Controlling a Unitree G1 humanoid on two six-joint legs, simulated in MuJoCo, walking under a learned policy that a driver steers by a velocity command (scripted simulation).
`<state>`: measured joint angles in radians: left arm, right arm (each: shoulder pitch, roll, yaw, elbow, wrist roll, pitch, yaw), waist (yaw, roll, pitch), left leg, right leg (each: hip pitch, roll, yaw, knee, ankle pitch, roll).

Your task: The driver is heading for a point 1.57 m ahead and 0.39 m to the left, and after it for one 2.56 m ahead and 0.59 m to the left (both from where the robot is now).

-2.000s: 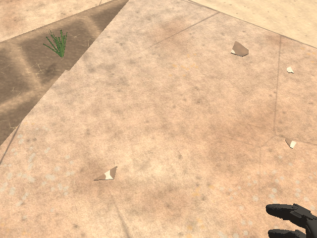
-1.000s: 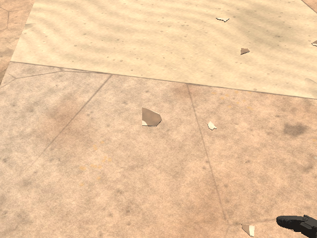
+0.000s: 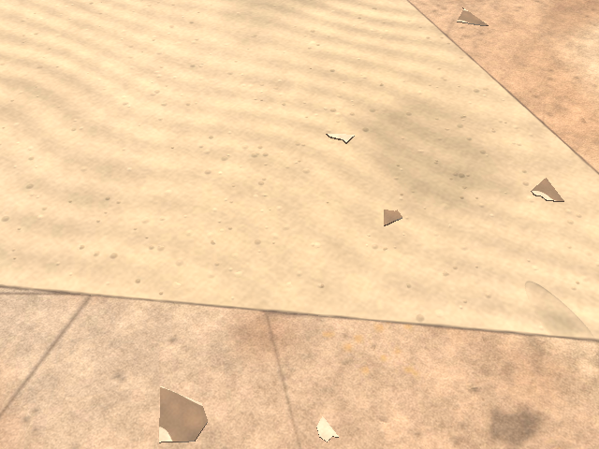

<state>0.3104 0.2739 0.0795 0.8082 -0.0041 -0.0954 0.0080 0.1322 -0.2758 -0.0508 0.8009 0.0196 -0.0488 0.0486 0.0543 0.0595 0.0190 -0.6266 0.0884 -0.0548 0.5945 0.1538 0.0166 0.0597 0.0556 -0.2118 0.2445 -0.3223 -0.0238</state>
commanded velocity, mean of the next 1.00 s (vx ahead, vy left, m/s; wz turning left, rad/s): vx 0.15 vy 0.00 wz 0.43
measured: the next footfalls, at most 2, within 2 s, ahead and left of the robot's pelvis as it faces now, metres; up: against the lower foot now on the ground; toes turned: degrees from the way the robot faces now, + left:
left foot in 0.14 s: +0.24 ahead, +0.12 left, -0.03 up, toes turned +7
right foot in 0.62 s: +0.45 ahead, -0.02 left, -0.03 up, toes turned +29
